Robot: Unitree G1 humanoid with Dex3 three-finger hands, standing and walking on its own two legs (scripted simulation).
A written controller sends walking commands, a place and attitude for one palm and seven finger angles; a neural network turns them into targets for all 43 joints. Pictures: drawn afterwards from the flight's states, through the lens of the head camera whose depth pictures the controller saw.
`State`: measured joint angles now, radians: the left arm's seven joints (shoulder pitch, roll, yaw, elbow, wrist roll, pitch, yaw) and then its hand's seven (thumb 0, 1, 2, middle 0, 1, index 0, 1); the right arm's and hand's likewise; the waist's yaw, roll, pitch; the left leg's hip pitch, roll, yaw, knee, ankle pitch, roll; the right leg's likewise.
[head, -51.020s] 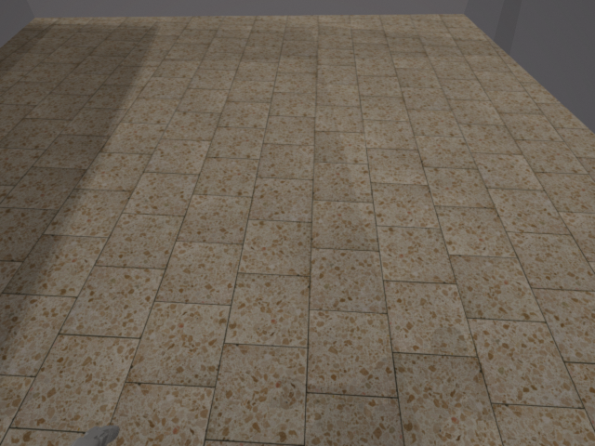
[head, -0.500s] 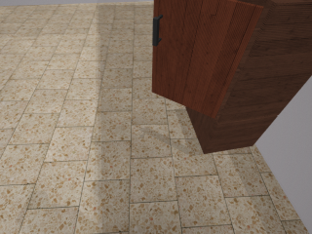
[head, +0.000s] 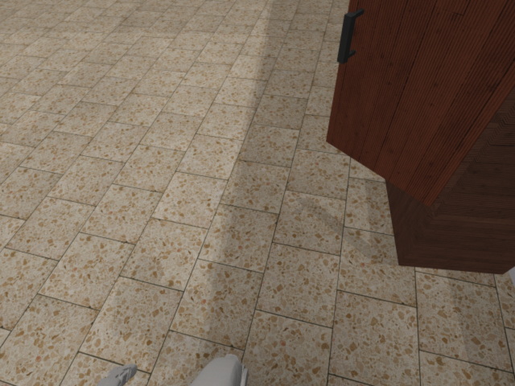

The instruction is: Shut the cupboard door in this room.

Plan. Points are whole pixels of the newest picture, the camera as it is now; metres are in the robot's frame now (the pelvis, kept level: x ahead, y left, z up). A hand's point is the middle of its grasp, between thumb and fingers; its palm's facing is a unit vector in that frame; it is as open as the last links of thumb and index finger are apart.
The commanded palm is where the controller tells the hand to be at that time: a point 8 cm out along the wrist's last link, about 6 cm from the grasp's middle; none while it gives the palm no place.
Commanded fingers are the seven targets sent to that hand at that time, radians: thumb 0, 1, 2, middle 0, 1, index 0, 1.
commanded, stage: walk to a spot facing it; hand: left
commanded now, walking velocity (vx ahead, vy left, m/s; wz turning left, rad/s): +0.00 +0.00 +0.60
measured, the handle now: (351, 36) +0.92 -0.22 +0.05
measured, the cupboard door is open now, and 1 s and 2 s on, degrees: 49 49 49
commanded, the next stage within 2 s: turn to face it in 1.24 s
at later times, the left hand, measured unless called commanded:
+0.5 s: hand out of the picture +0.01 +0.24 -0.16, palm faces +0.34 -0.90 -0.28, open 7.4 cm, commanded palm none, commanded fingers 0.00 0.90 0.90 -0.20 -0.30 -0.20 -0.30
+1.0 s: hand out of the picture -0.05 +0.16 -0.18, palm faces +0.70 -0.69 -0.17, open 7.4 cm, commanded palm none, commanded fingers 0.00 0.90 0.90 -0.20 -0.30 -0.20 -0.30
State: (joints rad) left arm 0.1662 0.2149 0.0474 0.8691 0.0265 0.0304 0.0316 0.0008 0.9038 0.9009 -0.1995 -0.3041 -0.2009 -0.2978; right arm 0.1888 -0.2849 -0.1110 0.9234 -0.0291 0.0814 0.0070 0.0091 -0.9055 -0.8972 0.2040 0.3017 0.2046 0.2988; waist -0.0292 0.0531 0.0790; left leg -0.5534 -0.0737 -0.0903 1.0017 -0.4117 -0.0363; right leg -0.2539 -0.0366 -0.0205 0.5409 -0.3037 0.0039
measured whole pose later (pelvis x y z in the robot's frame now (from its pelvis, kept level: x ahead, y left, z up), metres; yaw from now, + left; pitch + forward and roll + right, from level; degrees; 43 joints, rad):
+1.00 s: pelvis +0.11 +0.07 -0.01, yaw +41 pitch +0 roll +0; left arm 0.42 0.16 0.04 1.00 0.03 -0.04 0.00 0.00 0.90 0.90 -0.20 -0.30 -0.20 -0.30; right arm 0.09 -0.21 -0.06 0.90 -0.03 0.03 0.06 0.01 -0.91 -0.90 0.20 0.30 0.20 0.30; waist 0.04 -0.03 0.13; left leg -0.46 0.02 0.14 0.65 -0.30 0.05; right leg -0.01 -0.19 -0.37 0.52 -0.44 0.09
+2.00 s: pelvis +0.28 +0.27 +0.00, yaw +31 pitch +1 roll -1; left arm 0.22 0.24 0.09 0.94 0.02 0.07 -0.01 0.00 0.91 0.90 -0.20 -0.30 -0.20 -0.30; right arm 0.15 -0.18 -0.02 0.88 -0.03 0.00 -0.03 0.01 -0.91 -0.90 0.20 0.30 0.21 0.30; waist 0.03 -0.03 0.07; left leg -0.28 0.05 0.06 0.56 -0.29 0.01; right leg -0.44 0.05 0.04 0.93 -0.48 0.02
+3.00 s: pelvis +0.35 +0.29 -0.01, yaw -6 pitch +1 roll -1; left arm 0.12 0.25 0.06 0.86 0.02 0.05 -0.03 0.00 0.91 0.90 -0.20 -0.30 -0.20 -0.30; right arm 0.26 -0.24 -0.05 0.91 -0.02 0.04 -0.01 0.01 -0.90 -0.90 0.21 0.30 0.21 0.30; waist -0.02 0.04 0.09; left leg -0.30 0.18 0.20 0.73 -0.43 -0.06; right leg -0.27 -0.01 -0.07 0.57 -0.33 -0.01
